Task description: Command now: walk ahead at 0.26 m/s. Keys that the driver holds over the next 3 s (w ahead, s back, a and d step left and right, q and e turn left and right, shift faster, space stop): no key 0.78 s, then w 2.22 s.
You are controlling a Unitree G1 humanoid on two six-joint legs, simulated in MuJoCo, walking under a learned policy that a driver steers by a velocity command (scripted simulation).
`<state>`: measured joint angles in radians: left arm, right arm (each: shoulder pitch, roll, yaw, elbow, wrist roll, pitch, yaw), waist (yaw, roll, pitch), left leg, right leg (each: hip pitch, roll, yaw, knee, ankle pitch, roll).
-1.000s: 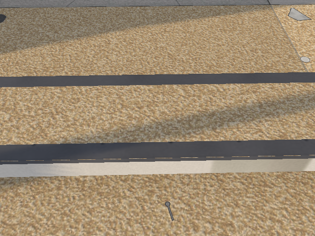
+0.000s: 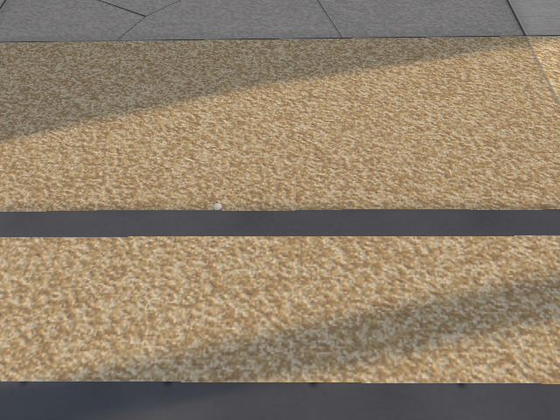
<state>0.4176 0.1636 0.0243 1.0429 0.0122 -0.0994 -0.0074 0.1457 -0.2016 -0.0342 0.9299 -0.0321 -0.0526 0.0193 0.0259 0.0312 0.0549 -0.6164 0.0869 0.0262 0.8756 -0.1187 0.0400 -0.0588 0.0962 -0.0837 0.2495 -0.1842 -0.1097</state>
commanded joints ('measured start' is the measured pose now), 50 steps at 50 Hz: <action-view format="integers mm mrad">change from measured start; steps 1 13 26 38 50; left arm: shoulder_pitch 32 53 2 58 106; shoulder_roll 106 40 9 -5 100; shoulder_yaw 4 3 -22 -25 33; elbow -21 36 84 87 60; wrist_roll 0 27 10 5 20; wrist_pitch -9 73 95 71 61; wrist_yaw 11 38 52 57 45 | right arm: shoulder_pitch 6 153 189 247 100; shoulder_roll -8 -23 -4 19 20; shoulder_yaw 8 12 5 15 2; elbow -18 88 135 194 61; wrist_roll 12 21 31 21 -4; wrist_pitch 0 -12 50 42 1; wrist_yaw -6 -52 -55 -59 -16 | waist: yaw -18 -16 -34 -37 13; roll -109 23 -102 -40 -123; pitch -11 -85 85 46 186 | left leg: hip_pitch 133 433 365 453 1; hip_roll -55 223 -8 7 -53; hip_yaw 57 -285 -96 -87 46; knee -136 -580 -586 -538 -43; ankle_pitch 87 421 -207 -47 -368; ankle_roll -8 260 10 10 34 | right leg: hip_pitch -64 -268 -272 -214 -116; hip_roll -233 -101 -193 -192 -381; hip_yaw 62 122 178 161 431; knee -6 769 71 54 -88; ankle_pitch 774 -390 -214 -64 -420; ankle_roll -46 79 65 57 -153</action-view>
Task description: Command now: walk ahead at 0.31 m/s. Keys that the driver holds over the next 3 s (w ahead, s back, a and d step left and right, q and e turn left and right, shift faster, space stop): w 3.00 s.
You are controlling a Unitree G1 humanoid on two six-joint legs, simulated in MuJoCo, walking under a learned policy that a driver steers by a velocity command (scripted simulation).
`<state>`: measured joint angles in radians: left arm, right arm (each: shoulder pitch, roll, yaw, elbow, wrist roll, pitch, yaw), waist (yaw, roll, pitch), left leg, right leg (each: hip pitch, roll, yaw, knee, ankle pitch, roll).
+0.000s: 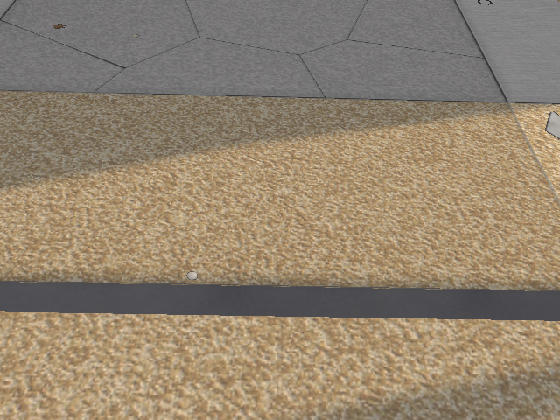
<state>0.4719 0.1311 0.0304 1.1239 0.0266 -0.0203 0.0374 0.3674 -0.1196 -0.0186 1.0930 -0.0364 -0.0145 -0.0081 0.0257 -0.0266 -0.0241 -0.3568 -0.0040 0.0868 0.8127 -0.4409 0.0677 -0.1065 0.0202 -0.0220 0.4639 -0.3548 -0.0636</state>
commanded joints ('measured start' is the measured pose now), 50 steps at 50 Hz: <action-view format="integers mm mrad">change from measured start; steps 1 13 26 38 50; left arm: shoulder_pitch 44 -221 -328 -150 68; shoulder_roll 128 5 37 64 184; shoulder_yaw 27 13 -54 12 20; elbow -20 -185 -427 -112 -173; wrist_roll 4 9 -38 -2 -16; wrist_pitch -27 -34 6 -101 -86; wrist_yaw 1 -62 -39 -48 -14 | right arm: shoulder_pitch -134 246 249 -16 -376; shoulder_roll -58 -85 -223 -37 -103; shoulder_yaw -16 -14 19 -1 -6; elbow -114 30 7 -318 -396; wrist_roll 8 -1 53 21 28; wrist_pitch -49 -71 -77 -15 -23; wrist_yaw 14 -3 -29 9 36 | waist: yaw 8 -41 98 -126 27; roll -62 71 146 16 -108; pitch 249 152 -88 98 37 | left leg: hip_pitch -211 348 301 -416 -181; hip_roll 30 246 220 31 -36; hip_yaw -5 -344 -40 -195 52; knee -52 -613 -488 742 -209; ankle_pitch -27 245 1678 236 412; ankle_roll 8 170 129 75 8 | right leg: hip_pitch -52 -936 -386 -374 197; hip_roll -286 -70 51 -185 -168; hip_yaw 326 -37 -237 178 -2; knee -276 1285 730 -176 -199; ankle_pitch -123 5 -25 201 1058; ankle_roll -186 -30 -118 -110 -57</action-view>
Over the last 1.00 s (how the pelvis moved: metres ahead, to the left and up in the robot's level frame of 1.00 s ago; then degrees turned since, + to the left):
0.16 0.00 -0.01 -1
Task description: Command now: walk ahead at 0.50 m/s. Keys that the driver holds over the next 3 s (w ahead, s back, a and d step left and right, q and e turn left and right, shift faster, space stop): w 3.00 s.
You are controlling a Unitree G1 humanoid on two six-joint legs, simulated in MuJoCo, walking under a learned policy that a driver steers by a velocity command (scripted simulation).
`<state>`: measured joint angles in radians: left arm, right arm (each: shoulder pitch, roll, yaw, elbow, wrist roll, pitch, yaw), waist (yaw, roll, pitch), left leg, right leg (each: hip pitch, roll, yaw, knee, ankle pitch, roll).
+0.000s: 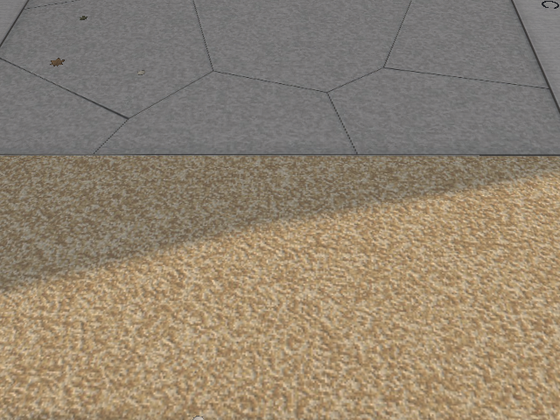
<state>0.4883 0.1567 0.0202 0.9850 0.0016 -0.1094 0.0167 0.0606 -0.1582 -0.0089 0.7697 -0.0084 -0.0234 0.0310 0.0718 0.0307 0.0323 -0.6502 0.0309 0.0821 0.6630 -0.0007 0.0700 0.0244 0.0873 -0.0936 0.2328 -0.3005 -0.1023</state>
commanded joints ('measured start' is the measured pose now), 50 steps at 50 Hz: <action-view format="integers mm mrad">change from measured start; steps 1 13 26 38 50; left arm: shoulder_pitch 37 -96 -509 -472 -165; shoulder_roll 166 130 174 143 205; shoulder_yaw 33 56 74 55 55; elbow -39 -134 -254 -240 -57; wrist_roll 11 20 38 25 24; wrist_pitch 5 76 83 55 -9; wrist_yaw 9 -13 -62 -64 -16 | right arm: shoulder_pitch -25 291 520 512 228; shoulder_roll -85 -123 -209 -191 -112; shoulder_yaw -25 -48 -59 -34 -24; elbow -62 61 152 169 89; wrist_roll -2 4 -7 -50 -44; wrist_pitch -16 -86 -98 -68 1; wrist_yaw -9 -18 -46 -78 -3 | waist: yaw -45 -40 -127 -155 -139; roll -172 -8 20 -41 -115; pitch -36 1 120 76 43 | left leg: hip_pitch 173 527 744 683 69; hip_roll -87 176 133 71 81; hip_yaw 48 -289 -223 -158 -116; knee -58 -486 -481 50 510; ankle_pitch -82 149 -34 -21 -196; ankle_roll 23 173 157 93 -49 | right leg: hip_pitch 78 -522 -946 -473 -452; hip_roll -247 -126 -198 -185 -338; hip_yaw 63 183 128 73 295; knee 82 900 524 96 -46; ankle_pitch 1115 14 443 802 432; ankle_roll -13 60 82 22 -144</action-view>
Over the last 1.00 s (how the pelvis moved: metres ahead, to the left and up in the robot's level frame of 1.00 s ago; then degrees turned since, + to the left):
0.51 -0.01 0.12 0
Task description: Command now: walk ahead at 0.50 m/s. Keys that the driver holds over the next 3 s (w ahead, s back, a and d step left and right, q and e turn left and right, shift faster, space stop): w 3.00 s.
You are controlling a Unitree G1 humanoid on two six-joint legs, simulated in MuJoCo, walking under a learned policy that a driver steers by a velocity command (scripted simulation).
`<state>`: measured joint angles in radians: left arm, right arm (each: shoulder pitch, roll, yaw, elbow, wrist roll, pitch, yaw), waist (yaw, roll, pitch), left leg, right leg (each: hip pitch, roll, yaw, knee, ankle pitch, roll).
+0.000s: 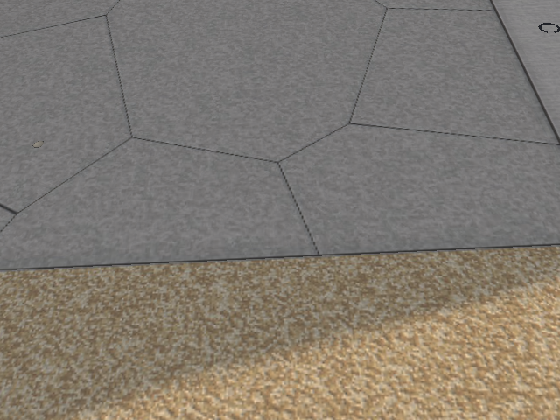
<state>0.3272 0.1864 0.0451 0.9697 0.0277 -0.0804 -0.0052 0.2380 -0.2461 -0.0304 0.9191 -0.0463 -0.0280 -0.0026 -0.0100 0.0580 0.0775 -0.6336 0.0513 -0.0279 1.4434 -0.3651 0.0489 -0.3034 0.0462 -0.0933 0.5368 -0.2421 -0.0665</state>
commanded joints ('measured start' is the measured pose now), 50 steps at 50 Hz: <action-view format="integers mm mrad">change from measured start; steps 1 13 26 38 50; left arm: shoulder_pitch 2 164 -99 -312 8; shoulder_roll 163 173 84 100 103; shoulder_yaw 27 27 22 12 19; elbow -33 38 -61 -148 14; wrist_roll -6 -4 4 -5 -17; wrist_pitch -42 10 49 24 -26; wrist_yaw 1 4 -23 -20 4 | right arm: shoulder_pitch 51 -130 125 238 144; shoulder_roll -8 -34 -75 -99 0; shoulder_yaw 5 -5 -33 -37 -34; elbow -53 -80 67 133 67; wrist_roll -2 10 43 21 10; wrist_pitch -1 -42 -74 -71 -19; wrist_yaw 35 27 -1 -13 27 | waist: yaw -65 -18 28 4 -26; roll -165 -81 2 28 -118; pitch -26 -33 -11 28 -61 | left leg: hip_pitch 103 318 541 715 120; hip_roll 66 -54 154 189 43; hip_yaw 3 115 -93 -1 7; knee -378 -960 -1319 -1197 -320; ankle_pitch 235 176 409 720 121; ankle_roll -28 55 157 125 17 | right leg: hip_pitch -117 279 -342 -205 162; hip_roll -269 -261 -147 -79 -256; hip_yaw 232 149 82 15 251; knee -338 -131 431 15 -377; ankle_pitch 481 527 88 104 255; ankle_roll -172 -111 48 -26 -129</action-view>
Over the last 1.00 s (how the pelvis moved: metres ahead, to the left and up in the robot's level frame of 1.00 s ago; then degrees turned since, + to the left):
0.58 -0.08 -0.17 1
